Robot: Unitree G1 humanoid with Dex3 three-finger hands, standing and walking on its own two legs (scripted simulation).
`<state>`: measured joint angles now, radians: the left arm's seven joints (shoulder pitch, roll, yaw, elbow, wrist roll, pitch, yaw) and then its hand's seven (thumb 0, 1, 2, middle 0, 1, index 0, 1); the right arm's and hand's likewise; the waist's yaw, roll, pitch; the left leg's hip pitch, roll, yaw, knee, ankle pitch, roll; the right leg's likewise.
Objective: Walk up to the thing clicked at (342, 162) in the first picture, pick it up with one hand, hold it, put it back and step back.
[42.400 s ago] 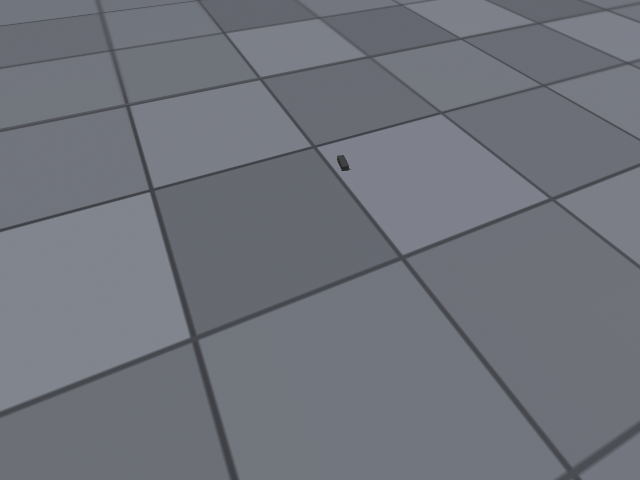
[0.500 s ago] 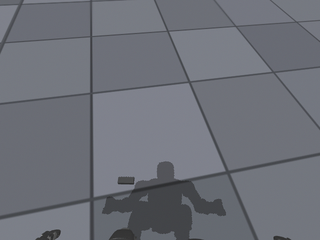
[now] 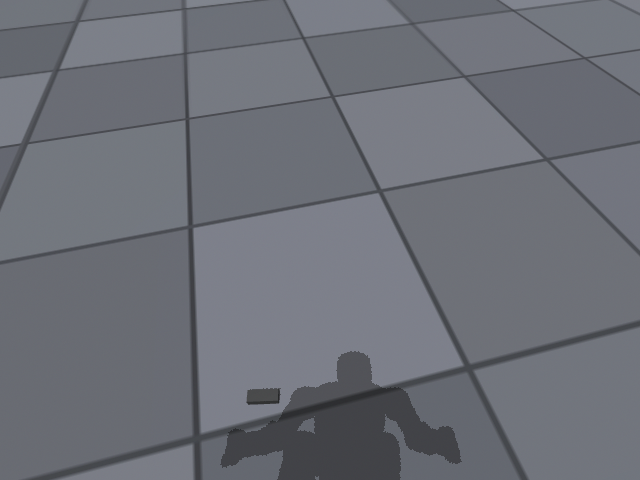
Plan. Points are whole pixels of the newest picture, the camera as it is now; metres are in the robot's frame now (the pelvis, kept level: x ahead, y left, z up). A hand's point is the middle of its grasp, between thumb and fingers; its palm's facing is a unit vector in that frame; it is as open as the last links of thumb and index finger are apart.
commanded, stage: stand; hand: left
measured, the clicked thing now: (263, 396) +0.47 +0.21 -0.76
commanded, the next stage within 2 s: none
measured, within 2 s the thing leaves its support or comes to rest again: neither
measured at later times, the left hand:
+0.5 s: hand out of the picture +0.11 +0.26 -0.14, palm faces -0.03 -0.95 -0.32, open 7.3 cm
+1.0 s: hand out of the picture +0.08 +0.26 -0.15, palm faces -0.03 -0.95 -0.32, open 7.3 cm
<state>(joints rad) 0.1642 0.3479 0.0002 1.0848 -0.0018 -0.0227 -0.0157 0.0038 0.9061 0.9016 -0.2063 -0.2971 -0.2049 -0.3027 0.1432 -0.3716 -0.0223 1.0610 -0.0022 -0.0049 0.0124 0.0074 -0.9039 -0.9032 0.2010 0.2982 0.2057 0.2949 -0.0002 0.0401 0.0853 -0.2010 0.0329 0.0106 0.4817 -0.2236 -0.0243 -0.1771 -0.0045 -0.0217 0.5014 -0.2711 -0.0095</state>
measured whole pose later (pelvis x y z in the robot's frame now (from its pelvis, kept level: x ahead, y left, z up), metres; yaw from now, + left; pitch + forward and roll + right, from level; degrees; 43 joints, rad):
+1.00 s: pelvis +0.01 +0.02 +0.01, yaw +0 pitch -2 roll +0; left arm 0.11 0.35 0.00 1.14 0.00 -0.02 -0.01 0.00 0.91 0.90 -0.21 -0.30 -0.20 -0.30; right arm 0.08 -0.34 -0.01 1.15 -0.01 -0.01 0.01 0.01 -0.90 -0.90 0.20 0.30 0.21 0.29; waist 0.00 0.00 0.06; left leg -0.13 0.01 0.03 0.32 -0.15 -0.01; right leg -0.10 -0.02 -0.01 0.32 -0.18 0.02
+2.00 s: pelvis +0.02 +0.02 +0.01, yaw +0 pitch -2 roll +0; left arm 0.11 0.35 -0.01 1.12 0.01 -0.01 -0.01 0.00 0.91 0.90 -0.21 -0.30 -0.20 -0.30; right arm 0.09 -0.35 0.00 1.14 -0.01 -0.01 0.01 0.01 -0.90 -0.90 0.20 0.30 0.21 0.29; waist 0.00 0.00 0.05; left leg -0.11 0.01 0.02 0.31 -0.17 -0.01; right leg -0.08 -0.02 -0.01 0.31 -0.20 0.02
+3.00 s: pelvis +0.01 +0.02 -0.04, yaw +0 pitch +11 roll -1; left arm 0.06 0.31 0.14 0.85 0.18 0.10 -0.01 0.00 -0.24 0.89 -0.19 -0.90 -0.19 -0.91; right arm 0.25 -0.25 -0.04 0.67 0.02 -0.07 -0.01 0.01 -0.90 -0.90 0.20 0.30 0.21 0.29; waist -0.02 0.01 -0.05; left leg -0.65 0.03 0.01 0.84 -0.39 0.00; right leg -0.61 -0.02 -0.01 0.83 -0.42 0.01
